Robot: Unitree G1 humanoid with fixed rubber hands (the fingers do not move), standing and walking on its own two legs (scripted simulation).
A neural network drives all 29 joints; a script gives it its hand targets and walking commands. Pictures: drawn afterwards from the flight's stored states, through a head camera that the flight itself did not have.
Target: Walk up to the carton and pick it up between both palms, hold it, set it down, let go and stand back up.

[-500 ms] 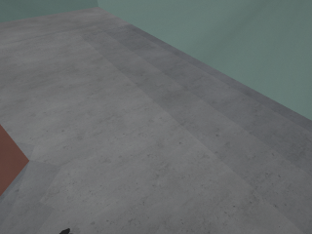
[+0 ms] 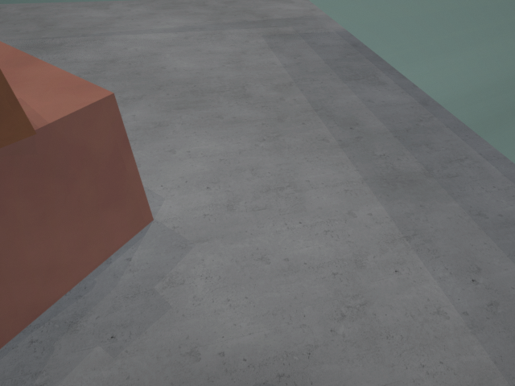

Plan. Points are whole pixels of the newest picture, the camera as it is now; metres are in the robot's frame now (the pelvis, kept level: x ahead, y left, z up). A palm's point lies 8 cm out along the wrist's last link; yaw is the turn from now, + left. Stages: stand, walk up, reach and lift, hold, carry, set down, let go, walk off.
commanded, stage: walk up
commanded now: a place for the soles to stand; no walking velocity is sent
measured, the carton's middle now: out of the picture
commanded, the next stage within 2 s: none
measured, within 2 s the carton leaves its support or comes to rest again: neither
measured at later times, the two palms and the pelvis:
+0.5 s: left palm out of the picture +0.03 +0.34 -0.16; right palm (272, 266) +0.39 -0.05 -0.12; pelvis +0.17 +0.13 -0.02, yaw +27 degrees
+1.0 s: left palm out of the picture +0.25 +0.45 -0.12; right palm (223, 215) +0.56 +0.07 -0.15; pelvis +0.37 +0.24 -0.02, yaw +44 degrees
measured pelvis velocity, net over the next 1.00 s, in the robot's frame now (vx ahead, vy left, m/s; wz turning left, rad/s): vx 0.37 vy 0.24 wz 0.77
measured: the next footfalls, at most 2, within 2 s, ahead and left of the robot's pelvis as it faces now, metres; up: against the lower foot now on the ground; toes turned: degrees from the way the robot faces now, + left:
left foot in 0.48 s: +0.27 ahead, +0.32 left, +0.00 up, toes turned +33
right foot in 0.86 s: +0.50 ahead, +0.17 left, +0.00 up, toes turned +33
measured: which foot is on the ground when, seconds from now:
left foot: down 0.00-0.02, up 0.04-0.46, down 0.48-0.88, up 0.90-1.00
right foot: down 0.00-0.52, up 0.54-0.84, down 0.86-1.00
